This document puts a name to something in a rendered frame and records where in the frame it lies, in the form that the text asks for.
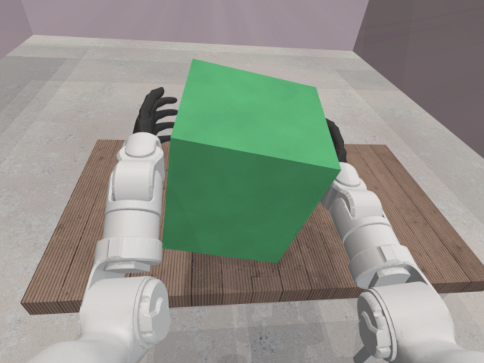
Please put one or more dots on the right robot upper arm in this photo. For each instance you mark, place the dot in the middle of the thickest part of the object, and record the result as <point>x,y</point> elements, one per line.
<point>408,323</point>

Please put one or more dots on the left robot hand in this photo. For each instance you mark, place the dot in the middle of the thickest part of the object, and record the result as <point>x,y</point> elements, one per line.
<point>148,116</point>

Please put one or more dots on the left robot upper arm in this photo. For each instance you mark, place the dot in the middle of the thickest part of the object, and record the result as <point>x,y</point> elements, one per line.
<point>120,319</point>

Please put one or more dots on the right robot hand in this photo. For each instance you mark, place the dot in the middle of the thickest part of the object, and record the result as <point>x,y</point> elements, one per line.
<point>337,140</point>

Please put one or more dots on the carton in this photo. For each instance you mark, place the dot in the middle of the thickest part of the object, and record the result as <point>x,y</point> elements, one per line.
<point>250,158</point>

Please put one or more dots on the left robot forearm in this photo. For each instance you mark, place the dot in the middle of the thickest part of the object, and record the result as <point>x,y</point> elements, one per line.
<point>130,242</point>

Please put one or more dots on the right robot forearm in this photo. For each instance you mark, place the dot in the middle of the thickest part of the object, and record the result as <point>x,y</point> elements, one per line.
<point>376,257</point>

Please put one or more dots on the table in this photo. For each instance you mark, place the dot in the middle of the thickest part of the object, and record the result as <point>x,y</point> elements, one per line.
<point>315,266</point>

